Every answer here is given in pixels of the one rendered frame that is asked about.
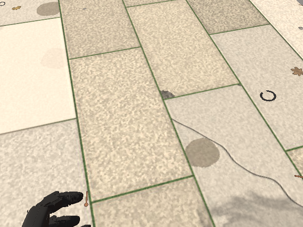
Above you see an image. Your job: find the left robot hand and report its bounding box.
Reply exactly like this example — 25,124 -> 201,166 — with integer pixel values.
22,191 -> 91,227

